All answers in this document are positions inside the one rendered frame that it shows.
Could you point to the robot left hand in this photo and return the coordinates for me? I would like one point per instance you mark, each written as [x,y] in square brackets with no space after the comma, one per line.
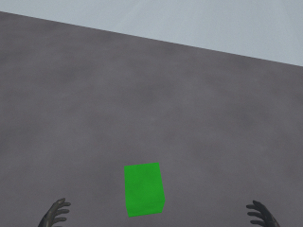
[49,218]

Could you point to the carton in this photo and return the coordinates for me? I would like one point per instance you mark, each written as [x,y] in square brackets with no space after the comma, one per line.
[144,192]

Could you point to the robot right hand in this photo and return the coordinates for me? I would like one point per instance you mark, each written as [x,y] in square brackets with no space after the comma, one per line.
[268,219]

